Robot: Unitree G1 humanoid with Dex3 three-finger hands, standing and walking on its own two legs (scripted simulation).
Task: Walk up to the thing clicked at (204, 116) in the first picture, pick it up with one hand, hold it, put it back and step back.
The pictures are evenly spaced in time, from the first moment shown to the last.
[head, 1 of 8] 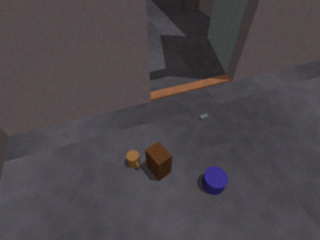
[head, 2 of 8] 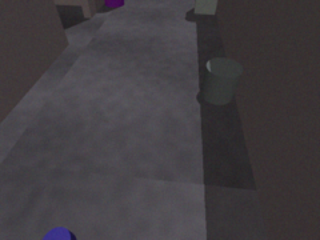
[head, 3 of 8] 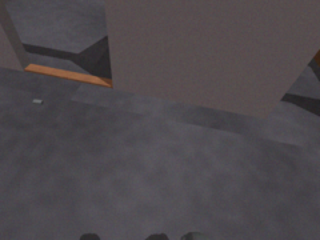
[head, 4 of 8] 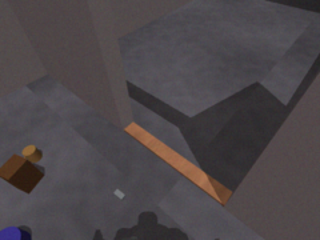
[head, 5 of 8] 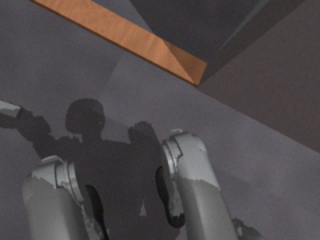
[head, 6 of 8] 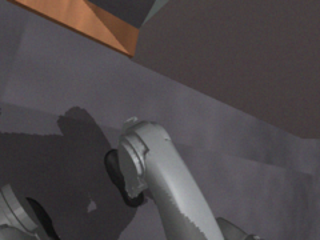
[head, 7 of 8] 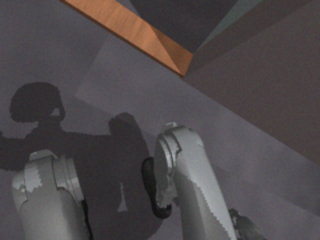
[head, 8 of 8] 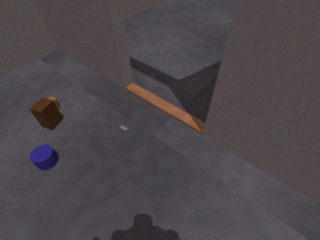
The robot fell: no
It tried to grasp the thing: yes
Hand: left
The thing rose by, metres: 0.00
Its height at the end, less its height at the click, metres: +0.00
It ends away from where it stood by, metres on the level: 0.00
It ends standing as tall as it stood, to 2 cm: yes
